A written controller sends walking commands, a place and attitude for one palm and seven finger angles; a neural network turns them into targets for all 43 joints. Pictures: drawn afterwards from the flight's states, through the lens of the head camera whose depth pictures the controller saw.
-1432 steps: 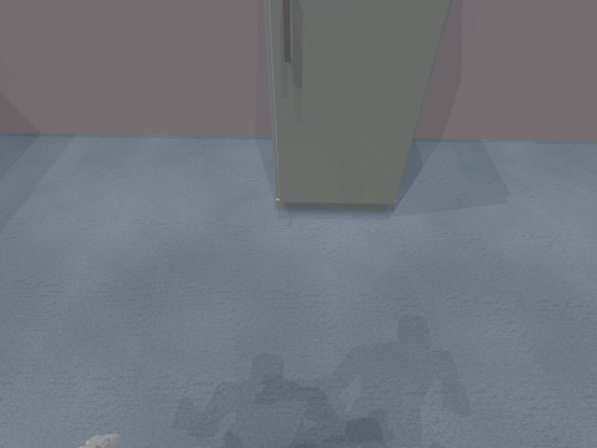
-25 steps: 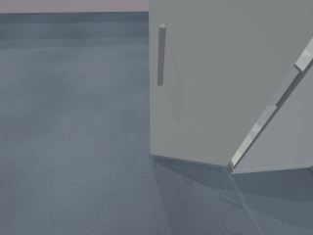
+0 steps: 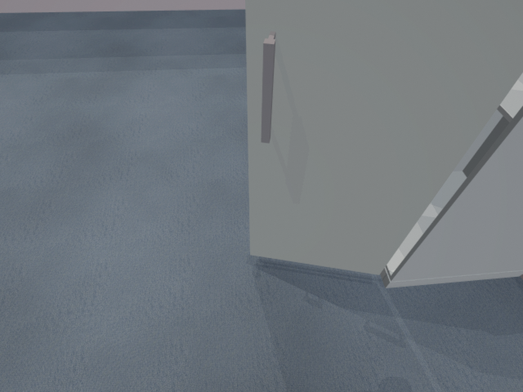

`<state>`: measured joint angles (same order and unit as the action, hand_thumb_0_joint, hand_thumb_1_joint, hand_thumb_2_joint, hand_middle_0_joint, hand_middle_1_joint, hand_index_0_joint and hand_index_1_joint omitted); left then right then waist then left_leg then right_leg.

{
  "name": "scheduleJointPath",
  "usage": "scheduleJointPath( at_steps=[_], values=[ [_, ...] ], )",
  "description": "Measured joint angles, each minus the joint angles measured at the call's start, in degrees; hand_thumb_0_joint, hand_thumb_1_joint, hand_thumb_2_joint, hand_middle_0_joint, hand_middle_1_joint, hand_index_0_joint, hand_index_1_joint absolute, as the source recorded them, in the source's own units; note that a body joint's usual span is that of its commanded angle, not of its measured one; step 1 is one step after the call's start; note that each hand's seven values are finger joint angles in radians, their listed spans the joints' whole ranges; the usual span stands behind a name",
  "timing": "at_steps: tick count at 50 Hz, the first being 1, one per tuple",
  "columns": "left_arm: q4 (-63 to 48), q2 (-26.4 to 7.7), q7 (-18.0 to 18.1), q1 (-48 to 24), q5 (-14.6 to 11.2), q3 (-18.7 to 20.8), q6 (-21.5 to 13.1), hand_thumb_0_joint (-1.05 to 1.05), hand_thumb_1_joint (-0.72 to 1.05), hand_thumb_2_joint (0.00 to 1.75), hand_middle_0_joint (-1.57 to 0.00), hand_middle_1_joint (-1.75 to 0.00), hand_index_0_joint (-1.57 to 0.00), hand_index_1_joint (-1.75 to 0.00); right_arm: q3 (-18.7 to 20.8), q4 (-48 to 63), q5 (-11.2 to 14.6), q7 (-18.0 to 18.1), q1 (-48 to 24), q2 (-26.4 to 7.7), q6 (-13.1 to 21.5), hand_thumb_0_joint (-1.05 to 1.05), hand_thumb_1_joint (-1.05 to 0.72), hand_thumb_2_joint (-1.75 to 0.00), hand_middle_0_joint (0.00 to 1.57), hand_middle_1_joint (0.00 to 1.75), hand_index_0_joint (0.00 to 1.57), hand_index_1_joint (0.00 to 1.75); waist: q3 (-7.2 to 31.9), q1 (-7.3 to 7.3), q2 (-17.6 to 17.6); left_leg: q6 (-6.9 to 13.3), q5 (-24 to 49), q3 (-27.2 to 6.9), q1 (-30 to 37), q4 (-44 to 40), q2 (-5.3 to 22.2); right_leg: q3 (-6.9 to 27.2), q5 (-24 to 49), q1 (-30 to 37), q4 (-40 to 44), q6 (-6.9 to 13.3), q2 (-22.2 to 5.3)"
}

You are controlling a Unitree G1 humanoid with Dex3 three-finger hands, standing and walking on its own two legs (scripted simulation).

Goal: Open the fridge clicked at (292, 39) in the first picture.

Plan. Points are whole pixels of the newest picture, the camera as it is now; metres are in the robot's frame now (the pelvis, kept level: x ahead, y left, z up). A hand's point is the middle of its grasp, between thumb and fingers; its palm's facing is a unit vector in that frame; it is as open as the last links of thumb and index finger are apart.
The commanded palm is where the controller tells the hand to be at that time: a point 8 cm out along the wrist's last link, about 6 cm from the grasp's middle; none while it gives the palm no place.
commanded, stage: look to check the result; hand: left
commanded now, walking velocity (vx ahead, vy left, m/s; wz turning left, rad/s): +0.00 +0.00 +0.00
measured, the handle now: (268, 92) +0.67 +0.03 +0.09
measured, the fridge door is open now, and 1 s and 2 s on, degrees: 75 75 75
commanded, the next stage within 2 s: stand and wait in 0.18 s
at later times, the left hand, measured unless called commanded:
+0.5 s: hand out of the picture +0.02 +0.17 -0.18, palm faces +0.02 -0.98 -0.19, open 7.4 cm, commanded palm none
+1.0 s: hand out of the picture +0.02 +0.16 -0.18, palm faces +0.02 -0.98 -0.18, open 7.4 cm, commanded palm none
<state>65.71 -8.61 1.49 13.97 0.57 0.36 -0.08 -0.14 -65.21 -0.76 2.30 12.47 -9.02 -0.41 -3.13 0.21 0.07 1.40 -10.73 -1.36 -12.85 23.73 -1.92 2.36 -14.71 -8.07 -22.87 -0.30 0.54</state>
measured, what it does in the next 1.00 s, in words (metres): stands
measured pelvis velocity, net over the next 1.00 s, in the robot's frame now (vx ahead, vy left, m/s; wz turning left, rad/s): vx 0.02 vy -0.01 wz -0.01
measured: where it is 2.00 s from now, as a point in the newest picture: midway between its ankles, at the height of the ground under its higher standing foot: outside the picture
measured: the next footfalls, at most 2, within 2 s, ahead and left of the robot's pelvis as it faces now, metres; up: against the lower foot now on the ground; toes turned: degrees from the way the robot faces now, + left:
none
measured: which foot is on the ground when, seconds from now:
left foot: down 0.00-1.00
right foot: down 0.00-1.00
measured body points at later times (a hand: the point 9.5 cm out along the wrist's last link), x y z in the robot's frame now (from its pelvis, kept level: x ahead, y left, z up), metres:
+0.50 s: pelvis +0.02 -0.01 +0.00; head +0.04 +0.00 +0.45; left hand +0.02 +0.22 -0.16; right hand +0.03 -0.23 -0.16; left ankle +0.02 +0.10 -0.74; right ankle -0.03 -0.13 -0.74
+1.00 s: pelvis +0.02 -0.01 +0.00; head +0.04 -0.01 +0.45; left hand +0.02 +0.21 -0.16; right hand +0.03 -0.23 -0.16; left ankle +0.02 +0.10 -0.74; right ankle -0.03 -0.13 -0.74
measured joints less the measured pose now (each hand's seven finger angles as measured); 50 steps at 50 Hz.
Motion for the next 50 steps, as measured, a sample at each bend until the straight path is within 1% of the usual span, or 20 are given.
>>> scheduleJointPath(
  at_steps=[50],
  values=[
    [-0.18, -0.22, 0.15, 0.68, -0.16, 0.11, -0.19, 0.0, 0.91, 0.9, -0.2, -0.3, -0.2, -0.3, -0.14, -0.7, 0.13, 0.33, 0.42, 0.25, 0.27, 0.01, -0.92, -0.9, 0.2, 0.3, 0.2, 0.29, 0.39, -0.08, 0.33, -0.7, -1.41, 0.15, 2.71, -0.89, 0.67, 0.2, -0.95, 2.76, 1.32, 0.8, 0.59]
  ],
)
